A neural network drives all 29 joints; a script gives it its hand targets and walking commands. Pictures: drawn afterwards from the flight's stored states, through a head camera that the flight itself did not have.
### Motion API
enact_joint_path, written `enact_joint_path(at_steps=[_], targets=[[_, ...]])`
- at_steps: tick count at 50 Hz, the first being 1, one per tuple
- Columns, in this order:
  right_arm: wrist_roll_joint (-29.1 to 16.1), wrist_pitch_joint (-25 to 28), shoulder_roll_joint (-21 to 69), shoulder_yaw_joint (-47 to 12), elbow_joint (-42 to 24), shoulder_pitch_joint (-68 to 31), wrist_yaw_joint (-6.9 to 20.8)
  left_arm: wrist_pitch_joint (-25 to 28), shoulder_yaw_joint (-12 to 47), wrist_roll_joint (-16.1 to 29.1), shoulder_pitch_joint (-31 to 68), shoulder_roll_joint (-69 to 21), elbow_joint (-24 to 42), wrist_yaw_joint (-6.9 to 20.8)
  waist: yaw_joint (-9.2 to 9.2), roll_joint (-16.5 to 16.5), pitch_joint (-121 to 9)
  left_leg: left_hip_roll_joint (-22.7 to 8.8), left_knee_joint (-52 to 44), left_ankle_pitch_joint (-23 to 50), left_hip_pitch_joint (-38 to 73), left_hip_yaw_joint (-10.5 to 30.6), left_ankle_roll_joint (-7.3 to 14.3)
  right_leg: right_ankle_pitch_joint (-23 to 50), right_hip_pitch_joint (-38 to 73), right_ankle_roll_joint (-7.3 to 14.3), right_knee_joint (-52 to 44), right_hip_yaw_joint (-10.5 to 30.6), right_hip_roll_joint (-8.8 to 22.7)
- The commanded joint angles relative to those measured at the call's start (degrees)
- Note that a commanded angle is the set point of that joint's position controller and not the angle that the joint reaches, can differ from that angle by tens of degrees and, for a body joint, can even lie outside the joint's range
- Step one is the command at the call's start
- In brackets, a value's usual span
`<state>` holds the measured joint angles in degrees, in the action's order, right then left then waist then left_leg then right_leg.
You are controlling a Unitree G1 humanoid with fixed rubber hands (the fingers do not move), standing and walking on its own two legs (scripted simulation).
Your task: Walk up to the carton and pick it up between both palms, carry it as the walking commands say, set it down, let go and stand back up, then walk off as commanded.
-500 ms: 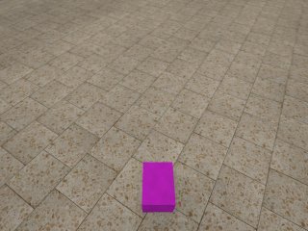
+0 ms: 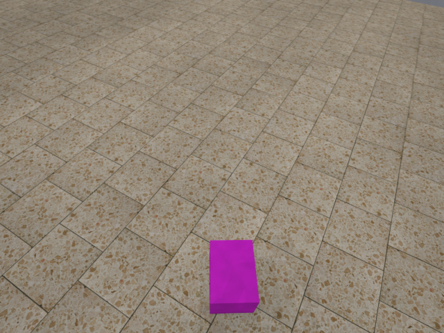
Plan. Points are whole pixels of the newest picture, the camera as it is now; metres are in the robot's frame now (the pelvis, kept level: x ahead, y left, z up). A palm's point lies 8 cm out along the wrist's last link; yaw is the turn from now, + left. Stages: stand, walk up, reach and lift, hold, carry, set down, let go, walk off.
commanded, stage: walk up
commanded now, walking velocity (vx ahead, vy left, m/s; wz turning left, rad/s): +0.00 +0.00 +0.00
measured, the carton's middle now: (231, 276) +0.44 -0.05 -0.69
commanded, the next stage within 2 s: stand in 0.54 s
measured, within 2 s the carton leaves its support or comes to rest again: neither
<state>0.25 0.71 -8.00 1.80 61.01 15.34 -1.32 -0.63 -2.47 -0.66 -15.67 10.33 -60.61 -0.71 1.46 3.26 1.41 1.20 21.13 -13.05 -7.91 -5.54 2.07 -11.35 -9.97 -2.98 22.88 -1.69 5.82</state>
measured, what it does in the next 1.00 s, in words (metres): stands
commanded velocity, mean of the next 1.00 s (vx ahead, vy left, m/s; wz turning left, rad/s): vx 0.00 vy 0.00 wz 0.00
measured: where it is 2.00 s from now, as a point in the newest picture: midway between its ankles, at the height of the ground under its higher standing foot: outside the picture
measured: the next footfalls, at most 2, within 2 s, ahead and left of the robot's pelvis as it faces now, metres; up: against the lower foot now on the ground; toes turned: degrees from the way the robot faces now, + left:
none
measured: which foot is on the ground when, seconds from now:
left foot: down 0.00-1.00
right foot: down 0.00-1.00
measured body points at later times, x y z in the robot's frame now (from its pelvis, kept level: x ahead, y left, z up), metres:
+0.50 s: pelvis +0.04 +0.00 +0.00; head +0.06 +0.01 +0.45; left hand +0.04 +0.23 -0.17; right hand +0.03 -0.23 -0.16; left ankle -0.02 +0.09 -0.74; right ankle -0.01 -0.16 -0.74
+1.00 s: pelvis +0.04 -0.03 +0.00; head +0.06 -0.03 +0.45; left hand +0.02 +0.19 -0.16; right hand +0.01 -0.25 -0.16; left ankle -0.02 +0.09 -0.74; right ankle -0.01 -0.16 -0.74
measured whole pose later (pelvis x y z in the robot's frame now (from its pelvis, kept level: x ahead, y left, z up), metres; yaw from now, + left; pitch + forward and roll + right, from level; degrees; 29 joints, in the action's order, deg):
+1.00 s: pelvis +0.04 -0.03 +0.00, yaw +1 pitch +0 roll +1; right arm 0.4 0.7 -8.1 1.5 65.5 18.8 -2.9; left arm -0.1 -1.4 -0.5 -17.0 7.2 -65.1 -2.9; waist -0.2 0.0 2.6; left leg -1.3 19.3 -15.3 -3.7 -4.2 -0.8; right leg -15.8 -5.6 -2.0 21.9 -4.1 3.8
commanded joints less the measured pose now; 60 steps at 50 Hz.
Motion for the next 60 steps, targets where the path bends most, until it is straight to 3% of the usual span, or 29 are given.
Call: enact_joint_path(at_steps=[1,3,6,8,9,12,15,17,19,21,23,25,26,27,29,30,31,33,35,37,38,39,40,44,46,49,54,57,60], targets=[[-0.72,0.99,-7.07,1.28,-1.11,1.9,-0.51,1.13,-0.23,-0.29,-3.88,4.68,-0.19,-0.61,0.16,-3.96,0.44,-7.54,-6.91,9.16,-1.66,7.76,0.09,7.6,2.37,1.75,-2.58,1.25,1.51],[-0.54,1.06,-6.32,1.11,0.07,4.36,-0.75,1.19,0.18,0.11,-3.36,2.56,-1.01,-0.49,-1.06,-1.8,0.83,-7.87,-5.59,10.54,1.54,8.03,0.75,6.86,0.77,0.74,-3.69,-0.07,0.76],[-0.38,1.07,-7.14,1.34,0.37,3.89,-0.59,0.88,0.37,0.07,-3.13,1.81,-1.12,-1.15,-0.51,-4.32,1.68,-7.64,-5.13,14.0,0.73,7.82,0.73,7.31,-0.27,0.85,-3.08,-0.43,0.94],[-0.09,0.96,-6.04,1.41,0.59,4.74,-0.85,0.87,-0.46,-0.21,-3.73,3.82,-1.71,-1.43,-1.11,-2.48,-0.99,-7.97,-3.99,19.32,4.46,8.19,1.19,8.75,-0.05,1.26,-2.4,-0.51,0.87],[0.0,0.92,-7.72,1.74,0.4,4.43,-0.97,0.97,-0.55,0.04,-3.88,4.02,-1.95,-1.69,-1.1,-5.77,0.15,-8.09,-3.21,23.45,3.87,7.42,1.49,8.66,-0.7,1.09,-2.62,-0.93,0.5],[-0.09,1.29,-6.74,1.66,0.47,4.84,-1.03,1.33,-0.16,0.32,-3.72,3.6,-2.91,-1.65,-0.72,-0.94,-1.0,-8.27,-2.82,23.29,3.86,7.56,1.28,9.68,1.27,1.11,-0.78,-0.86,1.38],[-0.34,1.11,-5.89,1.6,1.28,6.63,-1.27,0.81,0.74,0.09,-4.27,0.69,-3.31,-1.67,-1.17,-7.07,-0.36,-7.1,-1.87,25.59,4.28,4.65,0.54,9.01,0.36,0.99,-1.53,-1.4,1.09],[0.02,0.91,-5.03,1.39,1.66,6.18,-1.43,0.71,0.06,0.52,-3.14,3.58,-2.61,-1.68,-1.43,-1.98,0.13,-7.62,-1.71,25.5,2.73,6.17,0.57,12.86,1.95,0.49,-0.12,-1.93,1.35],[-0.22,0.65,-5.19,1.45,1.49,6.93,-1.56,0.68,0.23,0.23,-3.45,3.03,-2.83,-2.08,-2.04,-3.54,-1.54,-7.58,-1.17,27.31,5.19,5.33,0.53,16.07,1.66,0.48,0.35,-1.73,1.68],[0.16,0.75,-7.28,1.92,1.03,6.02,-1.73,0.54,0.55,0.34,-3.69,1.5,-3.28,-2.49,-1.61,-2.98,0.89,-7.44,-1.98,23.65,1.39,5.45,-0.09,15.48,3.76,0.89,-0.82,-0.96,1.94],[-0.08,0.94,-6.38,1.57,1.9,6.86,-1.78,1.01,0.29,0.55,-4.94,2.78,-3.28,-2.32,-0.83,-3.1,0.07,-7.49,-1.41,27.14,2.51,5.41,0.22,19.77,4.81,1.39,-0.04,-0.75,2.34],[-0.11,1.09,-3.77,0.89,1.69,6.75,-1.54,0.38,0.46,0.19,-5.12,1.97,-4.8,-2.56,-0.68,-1.08,-0.16,-7.81,-2.51,24.82,2.07,5.48,-0.39,16.43,5.46,0.99,-0.1,-1.68,1.76],[-0.53,0.7,-4.41,0.81,2.11,7.18,-1.75,0.33,0.57,0.14,-5.45,1.42,-4.06,-2.52,-0.76,-5.76,1.99,-6.77,-2.19,24.77,1.34,4.5,-0.23,16.25,4.48,1.14,-0.69,-0.24,2.7],[-0.41,0.74,-3.97,0.86,2.61,7.64,-1.73,0.26,0.54,0.21,-4.99,1.04,-4.47,-2.62,-1.04,-3.36,1.27,-7.53,-2.55,25.7,2.78,4.6,-0.69,16.88,4.63,1.59,-0.26,-0.9,2.3],[0.16,0.53,-6.36,1.63,2.52,7.02,-2.0,0.18,0.46,-0.2,-3.38,1.52,-3.83,-2.45,-1.54,-3.24,1.65,-7.67,-1.9,25.0,3.62,5.32,-0.53,14.2,2.28,1.42,-0.64,-1.72,1.79],[0.52,0.53,-6.5,1.49,2.55,8.06,-1.77,0.51,0.64,-0.06,-3.66,1.0,-3.56,-2.55,-2.02,-5.43,1.73,-7.78,-1.48,25.65,3.85,4.38,-0.46,15.73,2.9,1.16,-0.66,-1.31,2.66],[0.26,0.35,-5.29,1.17,2.75,7.62,-1.78,0.64,0.48,-0.01,-2.85,1.96,-3.79,-2.39,-1.93,-2.16,2.9,-7.69,-2.43,23.71,4.05,5.08,-0.94,15.61,1.24,1.04,-0.64,-1.51,2.27],[0.54,0.2,-5.06,1.36,2.65,7.74,-1.66,0.8,0.66,0.5,-4.91,1.99,-4.67,-2.35,-1.71,-3.78,3.45,-7.37,-2.23,21.4,3.35,4.56,-1.12,15.39,1.37,1.28,-1.35,-1.0,2.2],[-0.09,0.43,-5.09,1.26,2.58,7.98,-1.87,0.81,0.32,-0.23,-4.19,2.63,-4.55,-2.45,-1.73,-0.79,1.49,-7.99,-2.22,21.11,3.69,4.99,-0.82,16.39,3.11,1.61,-1.13,-1.41,2.44],[0.05,0.34,-5.14,1.15,3.21,8.24,-1.78,0.8,0.9,-0.01,-5.05,0.49,-4.84,-2.42,-2.02,-3.18,2.75,-7.97,-2.28,22.34,4.21,4.11,-1.01,16.67,2.05,1.55,-1.36,-0.88,2.74],[0.07,0.37,-5.37,0.96,3.1,7.97,-1.88,0.82,0.79,0.26,-4.83,0.58,-4.82,-2.44,-2.27,-1.84,2.9,-8.16,-2.71,18.86,4.39,4.59,-1.08,15.59,1.51,1.24,-2.08,-0.62,2.41],[0.43,0.14,-4.22,0.97,3.36,7.61,-1.82,0.86,1.16,-0.07,-4.93,0.21,-4.36,-2.16,-1.74,-4.0,3.17,-8.02,-2.75,18.64,3.08,4.06,-1.41,15.15,1.97,1.77,-1.89,-0.59,2.34],[0.2,-0.19,-4.22,0.98,3.41,9.04,-1.78,0.68,0.93,0.08,-3.69,0.81,-4.34,-2.13,-2.6,-3.46,4.69,-7.27,-3.54,15.69,2.01,3.66,-1.93,14.26,1.97,1.62,-3.06,-0.74,2.13],[0.66,0.29,-4.22,0.49,3.15,6.86,-1.57,0.69,0.11,0.17,-5.03,2.74,-4.24,-2.34,-1.58,0.05,3.43,-8.21,-4.04,12.59,1.67,5.19,-1.19,13.99,3.62,2.23,-3.17,0.1,2.24],[0.23,0.33,-2.91,-0.32,4.39,8.36,-1.57,0.59,0.62,0.26,-5.74,0.32,-4.48,-2.14,-1.01,-2.41,2.92,-7.76,-4.18,11.25,-0.22,4.82,-1.77,13.01,5.94,2.36,-3.3,0.33,1.99],[0.16,0.37,-4.69,0.27,4.43,8.7,-1.77,0.71,0.65,0.23,-5.03,0.52,-3.96,-2.25,-1.83,-3.3,3.1,-8.23,-3.89,14.08,1.17,4.29,-1.97,14.96,4.12,2.6,-3.48,0.42,1.97],[0.22,-0.11,-3.62,0.07,4.62,9.33,-1.73,1.06,1.14,0.05,-5.26,-0.13,-3.98,-2.24,-2.11,-0.09,3.23,-8.61,-3.73,13.43,2.78,4.52,-2.07,15.88,3.51,2.82,-3.85,0.57,2.39],[0.16,0.03,-4.84,0.07,4.36,7.84,-1.63,1.37,0.67,0.21,-8.0,1.7,-4.09,-2.12,-1.47,-3.67,2.87,-8.39,-3.97,13.35,3.39,4.13,-2.31,16.11,3.3,2.95,-4.01,0.42,1.95],[0.1,-0.18,-5.36,0.66,4.08,8.8,-1.76,1.49,0.96,0.02,-7.6,0.23,-3.85,-2.27,-1.62,-1.79,3.05,-7.93,-2.84,13.17,2.05,3.43,-2.58,19.64,4.97,3.24,-3.3,0.85,2.15]])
